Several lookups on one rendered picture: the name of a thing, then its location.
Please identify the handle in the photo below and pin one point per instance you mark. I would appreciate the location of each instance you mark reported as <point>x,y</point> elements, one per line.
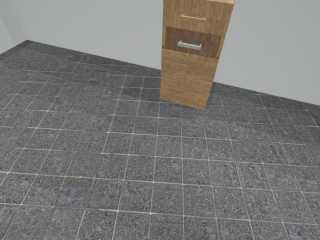
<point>193,19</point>
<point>191,46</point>

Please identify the cabinet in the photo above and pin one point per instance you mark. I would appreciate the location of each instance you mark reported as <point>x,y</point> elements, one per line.
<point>187,78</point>

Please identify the drawer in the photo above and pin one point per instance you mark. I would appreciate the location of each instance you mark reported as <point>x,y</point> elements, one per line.
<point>209,42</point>

